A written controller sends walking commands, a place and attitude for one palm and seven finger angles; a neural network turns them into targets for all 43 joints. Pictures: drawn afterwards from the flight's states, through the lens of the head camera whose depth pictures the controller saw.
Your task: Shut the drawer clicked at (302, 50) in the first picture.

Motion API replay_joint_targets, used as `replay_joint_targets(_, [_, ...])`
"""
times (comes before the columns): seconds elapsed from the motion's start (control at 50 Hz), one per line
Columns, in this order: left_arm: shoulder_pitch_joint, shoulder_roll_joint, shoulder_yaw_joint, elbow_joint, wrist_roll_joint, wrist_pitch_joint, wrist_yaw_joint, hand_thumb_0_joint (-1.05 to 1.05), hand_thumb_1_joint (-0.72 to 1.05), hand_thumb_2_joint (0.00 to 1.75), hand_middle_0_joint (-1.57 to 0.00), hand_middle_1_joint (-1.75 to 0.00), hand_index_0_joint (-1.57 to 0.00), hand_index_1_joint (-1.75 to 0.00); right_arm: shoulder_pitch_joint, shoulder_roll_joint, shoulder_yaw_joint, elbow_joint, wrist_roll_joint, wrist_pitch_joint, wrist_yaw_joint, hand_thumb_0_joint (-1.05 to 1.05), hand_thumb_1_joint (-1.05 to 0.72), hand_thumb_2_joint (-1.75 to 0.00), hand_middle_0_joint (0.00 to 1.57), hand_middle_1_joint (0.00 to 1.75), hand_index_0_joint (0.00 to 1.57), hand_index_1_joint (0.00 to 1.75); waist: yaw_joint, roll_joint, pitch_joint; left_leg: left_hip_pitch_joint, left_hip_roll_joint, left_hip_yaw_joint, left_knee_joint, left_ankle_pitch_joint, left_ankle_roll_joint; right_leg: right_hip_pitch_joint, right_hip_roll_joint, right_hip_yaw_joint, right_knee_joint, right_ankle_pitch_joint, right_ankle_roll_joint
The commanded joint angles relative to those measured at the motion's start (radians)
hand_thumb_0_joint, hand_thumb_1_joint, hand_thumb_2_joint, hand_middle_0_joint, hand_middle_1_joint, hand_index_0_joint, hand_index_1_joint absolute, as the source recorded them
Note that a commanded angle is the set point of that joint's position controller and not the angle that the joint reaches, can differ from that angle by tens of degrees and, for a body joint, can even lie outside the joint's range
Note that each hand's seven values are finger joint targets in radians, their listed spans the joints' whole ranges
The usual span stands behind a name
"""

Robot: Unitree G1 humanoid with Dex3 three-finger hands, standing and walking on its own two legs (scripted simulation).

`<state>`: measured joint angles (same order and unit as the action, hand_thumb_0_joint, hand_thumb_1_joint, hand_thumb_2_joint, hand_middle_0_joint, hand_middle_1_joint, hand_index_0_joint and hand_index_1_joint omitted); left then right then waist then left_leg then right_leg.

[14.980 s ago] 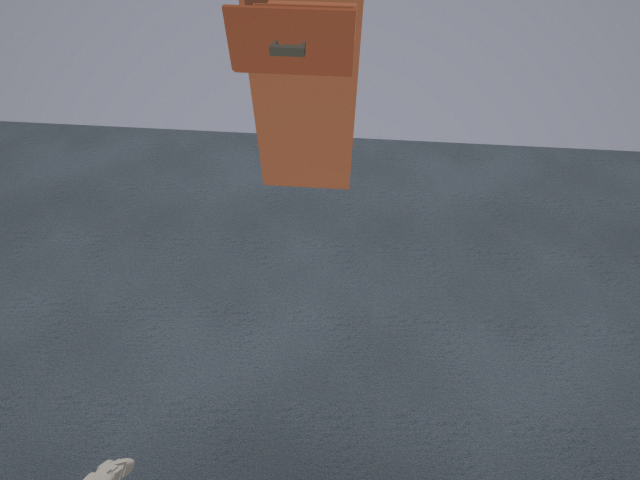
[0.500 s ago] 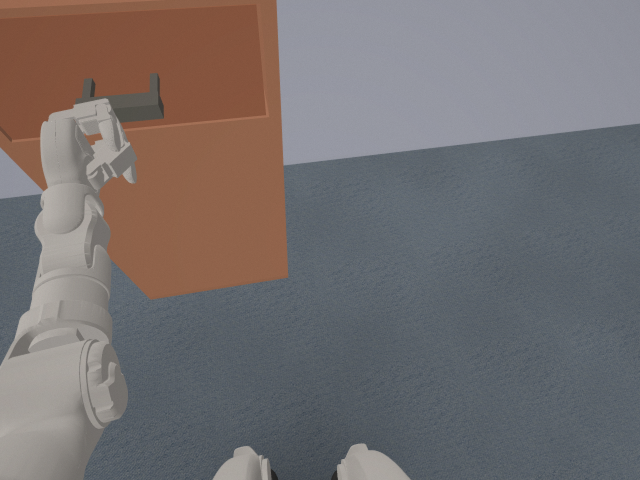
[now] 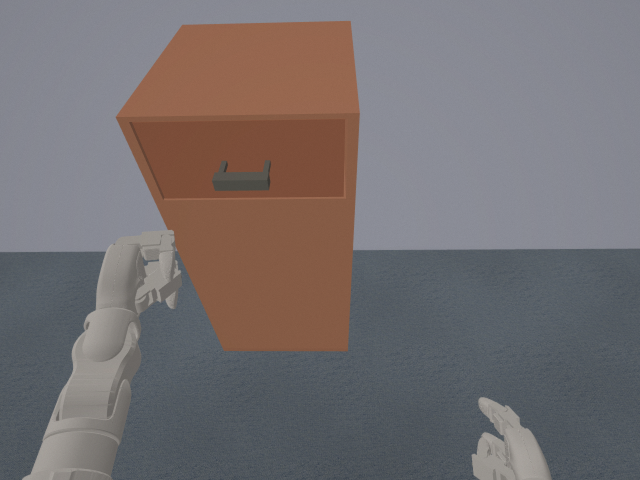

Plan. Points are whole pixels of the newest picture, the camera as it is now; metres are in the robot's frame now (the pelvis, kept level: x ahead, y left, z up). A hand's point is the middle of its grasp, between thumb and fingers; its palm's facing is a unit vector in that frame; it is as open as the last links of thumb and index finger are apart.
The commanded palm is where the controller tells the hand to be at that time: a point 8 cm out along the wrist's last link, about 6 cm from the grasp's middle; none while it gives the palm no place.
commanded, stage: draw the hand back to the body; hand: left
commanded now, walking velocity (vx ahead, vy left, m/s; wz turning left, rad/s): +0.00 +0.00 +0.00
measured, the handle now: (243, 173) +0.62 +0.19 +0.03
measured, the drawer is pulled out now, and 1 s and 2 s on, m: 0.00 0.00 0.00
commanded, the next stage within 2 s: step back with the hand held close in 0.72 s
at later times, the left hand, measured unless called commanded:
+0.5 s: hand (69, 356) +0.19 +0.24 +0.16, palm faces +0.35 -0.85 -0.38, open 3.2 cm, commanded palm +0.14 +0.28 +0.19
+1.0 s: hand (40, 354) +0.19 +0.25 +0.18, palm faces +0.37 -0.81 -0.45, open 3.2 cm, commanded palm +0.13 +0.28 +0.19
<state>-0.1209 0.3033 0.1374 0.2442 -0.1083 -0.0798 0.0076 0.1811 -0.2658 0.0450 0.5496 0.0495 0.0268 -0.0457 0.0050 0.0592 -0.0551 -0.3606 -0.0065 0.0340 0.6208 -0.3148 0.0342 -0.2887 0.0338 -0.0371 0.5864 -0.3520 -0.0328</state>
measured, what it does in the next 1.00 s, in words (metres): stands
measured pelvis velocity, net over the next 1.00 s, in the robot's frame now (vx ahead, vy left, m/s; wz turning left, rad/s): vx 0.00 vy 0.00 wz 0.00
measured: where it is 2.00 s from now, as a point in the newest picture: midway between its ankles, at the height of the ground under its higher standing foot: outside the picture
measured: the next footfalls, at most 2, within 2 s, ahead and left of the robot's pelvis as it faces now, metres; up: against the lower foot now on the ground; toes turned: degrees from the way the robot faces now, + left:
right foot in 1.74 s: -0.15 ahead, -0.10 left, +0.00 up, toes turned +6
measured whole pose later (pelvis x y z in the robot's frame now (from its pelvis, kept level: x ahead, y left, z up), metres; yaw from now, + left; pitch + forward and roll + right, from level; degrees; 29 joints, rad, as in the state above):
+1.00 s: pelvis +0.00 +0.00 +0.02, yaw +0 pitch -2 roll -1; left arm 0.54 0.37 0.34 -0.46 -0.06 -0.15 0.10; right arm 0.17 -0.24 0.03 0.59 -0.01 -0.02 -0.07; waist 0.02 0.07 0.00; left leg -0.18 -0.01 0.03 0.43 -0.22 0.04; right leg -0.09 0.03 -0.04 0.36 -0.24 -0.02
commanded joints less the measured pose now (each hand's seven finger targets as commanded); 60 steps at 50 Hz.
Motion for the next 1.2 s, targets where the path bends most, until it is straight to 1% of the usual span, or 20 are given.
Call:
replay_joint_targets(0.0, [-0.239, 0.193, 0.069, -0.322, 0.016, -0.043, 0.057, 0.00, 0.90, 0.90, -1.40, -1.60, -1.40, -1.60, -0.103, -0.105, -0.032, -0.118, -0.003, -0.042, -0.026, 0.00, -0.90, -0.90, 0.20, 0.30, 0.20, 0.30, -0.005, -0.058, -0.117, 0.219, 0.010, -0.055, -0.156, 0.152, 0.015, 0.040, -0.021, 0.056, -0.187, 0.214, 0.009])
replay_joint_targets(0.1, [-0.080, 0.205, 0.100, -0.467, 0.025, -0.042, 0.075, 0.00, 0.90, 0.90, -1.40, -1.60, -1.40, -1.60, -0.135, -0.097, -0.025, -0.111, -0.017, -0.064, -0.031, 0.00, -0.90, -0.90, 0.20, 0.30, 0.20, 0.30, 0.019, -0.007, -0.124, 0.306, 0.011, -0.058, -0.212, 0.208, 0.014, 0.120, -0.024, 0.053, -0.232, 0.247, 0.003])
replay_joint_targets(0.16, [0.047, 0.178, 0.096, -0.575, 0.024, -0.047, 0.078, 0.00, 0.90, 0.90, -1.40, -1.60, -1.40, -1.60, -0.146, -0.087, -0.024, -0.112, -0.024, -0.078, -0.025, 0.00, -0.90, -0.90, 0.20, 0.30, 0.20, 0.30, 0.026, 0.007, -0.104, 0.338, 0.017, -0.059, -0.237, 0.257, 0.009, 0.153, -0.026, 0.044, -0.244, 0.286, 0.001])
replay_joint_targets(0.24, [0.192, 0.183, 0.129, -0.651, 0.022, -0.046, 0.078, 0.00, 0.90, 0.90, -1.40, -1.60, -1.40, -1.60, -0.157, -0.086, -0.028, -0.104, -0.033, -0.088, -0.020, 0.00, -0.90, -0.90, 0.20, 0.30, 0.20, 0.30, 0.035, -0.027, -0.026, 0.328, 0.023, -0.058, -0.262, 0.260, 0.007, 0.160, -0.025, 0.040, -0.274, 0.277, 0.002])
replay_joint_targets(0.3, [0.309, 0.211, 0.185, -0.689, 0.023, -0.049, 0.079, 0.00, 0.90, 0.90, -1.40, -1.60, -1.40, -1.60, -0.161, -0.087, -0.038, -0.098, -0.041, -0.090, -0.020, 0.00, -0.90, -0.90, 0.20, 0.30, 0.20, 0.30, 0.047, -0.072, -0.007, 0.324, 0.019, -0.048, -0.257, 0.274, 0.012, 0.171, -0.026, 0.045, -0.300, 0.288, 0.003])
replay_joint_targets(0.42, [0.478, 0.212, 0.225, -0.869, 0.020, -0.068, 0.084, 0.00, 0.90, 0.90, -1.40, -1.60, -1.40, -1.60, -0.152, -0.079, -0.044, -0.110, -0.045, -0.115, -0.017, 0.00, -0.90, -0.90, 0.20, 0.30, 0.20, 0.30, 0.053, 0.022, -0.034, 0.344, 0.021, -0.046, -0.246, 0.301, 0.009, 0.192, -0.037, 0.050, -0.299, 0.314, 0.002])
replay_joint_targets(0.48, [0.561, 0.219, 0.247, -0.931, 0.022, -0.073, 0.092, 0.00, 0.90, 0.90, -1.40, -1.60, -1.40, -1.60, -0.145, -0.079, -0.050, -0.116, -0.044, -0.129, -0.018, 0.00, -0.90, -0.90, 0.20, 0.30, 0.20, 0.30, 0.056, -0.003, -0.033, 0.344, 0.025, -0.045, -0.235, 0.321, 0.008, 0.187, -0.036, 0.047, -0.293, 0.335, 0.005])
replay_joint_targets(0.52, [0.617, 0.225, 0.266, -0.939, 0.021, -0.073, 0.095, 0.00, 0.90, 0.90, -1.40, -1.60, -1.40, -1.60, -0.146, -0.078, -0.052, -0.115, -0.043, -0.136, -0.022, 0.00, -0.90, -0.90, 0.20, 0.30, 0.20, 0.30, 0.059, -0.023, 0.007, 0.329, 0.027, -0.048, -0.236, 0.294, 0.007, 0.164, -0.033, 0.051, -0.307, 0.307, 0.004])
replay_joint_targets(0.62, [0.536, 0.173, 0.217, -0.845, 0.030, -0.067, 0.095, 0.00, 0.90, 0.90, -1.40, -1.60, -1.40, -1.60, -0.132, -0.081, -0.055, -0.089, -0.043, -0.138, -0.034, 0.00, -0.90, -0.90, 0.20, 0.30, 0.20, 0.30, 0.032, -0.056, 0.133, 0.309, 0.022, -0.051, -0.245, 0.179, 0.014, 0.076, -0.034, 0.049, -0.341, 0.166, 0.009])
replay_joint_targets(0.7, [0.520, 0.200, 0.237, -0.874, 0.035, -0.076, 0.103, 0.00, 0.90, 0.90, -1.40, -1.60, -1.40, -1.60, -0.130, -0.081, -0.054, -0.090, -0.048, -0.149, -0.044, 0.00, -0.90, -0.90, 0.20, 0.30, 0.20, 0.30, 0.051, -0.010, 0.063, 0.327, 0.018, -0.056, -0.246, 0.188, 0.015, 0.118, -0.037, 0.052, -0.325, 0.174, 0.004])
replay_joint_targets(0.76, [0.545, 0.208, 0.247, -0.923, 0.034, -0.081, 0.109, 0.00, 0.90, 0.90, -1.40, -1.60, -1.40, -1.60, -0.132, -0.077, -0.051, -0.097, -0.052, -0.161, -0.044, 0.00, -0.90, -0.90, 0.20, 0.30, 0.20, 0.30, 0.063, -0.007, -0.017, 0.342, 0.019, -0.056, -0.238, 0.259, 0.014, 0.175, -0.043, 0.053, -0.295, 0.261, 0.003])
replay_joint_targets(0.82, [0.556, 0.208, 0.246, -0.942, 0.035, -0.075, 0.109, 0.00, 0.90, 0.90, -1.40, -1.60, -1.40, -1.60, -0.137, -0.075, -0.046, -0.095, -0.053, -0.167, -0.041, 0.00, -0.90, -0.90, 0.20, 0.30, 0.20, 0.30, 0.064, 0.017, -0.003, 0.334, 0.020, -0.058, -0.236, 0.301, 0.007, 0.183, -0.040, 0.052, -0.290, 0.307, 0.000])
replay_joint_targets(0.84, [0.442, 0.347, 0.392, -1.023, 0.036, -0.123, 0.114, 0.00, 0.90, 0.90, -1.40, -1.60, -1.40, -1.60, -0.131, -0.093, -0.051, -0.131, -0.046, -0.140, -0.035, 0.00, -0.90, -0.90, 0.20, 0.30, 0.20, 0.30, 0.018, -0.011, 0.086, 0.259, 0.033, -0.093, -0.211, 0.241, 0.032, 0.072, -0.088, 0.151, -0.337, 0.342, 0.013])
replay_joint_targets(0.86, [0.559, 0.266, 0.343, -0.904, 0.039, -0.127, 0.106, 0.00, 0.90, 0.90, -1.40, -1.60, -1.40, -1.60, -0.128, -0.075, -0.055, -0.099, -0.054, -0.124, -0.035, 0.00, -0.90, -0.90, 0.20, 0.30, 0.20, 0.30, 0.015, -0.046, 0.100, 0.249, 0.031, -0.095, -0.193, 0.244, 0.033, 0.053, -0.112, 0.143, -0.338, 0.348, 0.011])
replay_joint_targets(0.88, [0.608, 0.233, 0.311, -0.879, 0.044, -0.123, 0.101, 0.00, 0.90, 0.90, -1.40, -1.60, -1.40, -1.60, -0.126, -0.075, -0.059, -0.101, -0.056, -0.109, -0.029, 0.00, -0.90, -0.90, 0.20, 0.30, 0.20, 0.30, 0.014, -0.062, 0.095, 0.253, 0.036, -0.091, -0.190, 0.274, 0.031, 0.047, -0.116, 0.138, -0.332, 0.371, 0.016])
replay_joint_targets(0.94, [0.670, 0.203, 0.292, -0.864, 0.044, -0.132, 0.093, 0.00, 0.90, 0.90, -1.40, -1.60, -1.40, -1.60, -0.116, -0.081, -0.073, -0.114, -0.056, -0.080, -0.024, 0.00, -0.90, -0.90, 0.20, 0.30, 0.20, 0.30, 0.008, -0.044, 0.022, 0.264, 0.049, -0.084, -0.202, 0.383, 0.029, 0.077, -0.110, 0.094, -0.286, 0.427, 0.030])
replay_joint_targets(1.0, [0.716, 0.207, 0.291, -0.890, 0.042, -0.140, 0.094, 0.00, 0.90, 0.90, -1.40, -1.60, -1.40, -1.60, -0.117, -0.087, -0.083, -0.132, -0.051, -0.063, -0.028, 0.00, -0.90, -0.90, 0.20, 0.30, 0.20, 0.30, 0.009, 0.005, -0.050, 0.282, 0.059, -0.084, -0.215, 0.478, 0.030, 0.097, -0.096, 0.066, -0.249, 0.439, 0.038])
replay_joint_targets(1.06, [0.750, 0.240, 0.322, -0.933, 0.039, -0.145, 0.102, 0.00, 0.90, 0.90, -1.40, -1.60, -1.40, -1.60, -0.111, -0.084, -0.090, -0.151, -0.044, -0.048, -0.029, 0.00, -0.90, -0.90, 0.20, 0.30, 0.20, 0.30, 0.012, -0.040, -0.117, 0.270, 0.067, -0.089, -0.215, 0.512, 0.028, 0.126, -0.085, 0.057, -0.220, 0.452, 0.043])
replay_joint_targets(1.1, [0.749, 0.272, 0.349, -0.969, 0.036, -0.150, 0.109, 0.00, 0.90, 0.90, -1.40, -1.60, -1.40, -1.60, -0.118, -0.086, -0.092, -0.162, -0.044, -0.044, -0.036, 0.00, -0.90, -0.90, 0.20, 0.30, 0.20, 0.30, 0.017, -0.034, -0.133, 0.245, 0.068, -0.095, -0.220, 0.508, 0.027, 0.137, -0.082, 0.058, -0.204, 0.452, 0.044])
replay_joint_targets(1.18, [0.764, 0.269, 0.350, -0.979, 0.037, -0.158, 0.118, 0.00, 0.90, 0.90, -1.40, -1.60, -1.40, -1.60, -0.105, -0.083, -0.098, -0.167, -0.039, -0.043, -0.041, 0.00, -0.90, -0.90, 0.20, 0.30, 0.20, 0.30, 0.011, -0.020, -0.113, 0.201, 0.077, -0.105, -0.231, 0.457, 0.030, 0.117, -0.075, 0.063, -0.184, 0.410, 0.047])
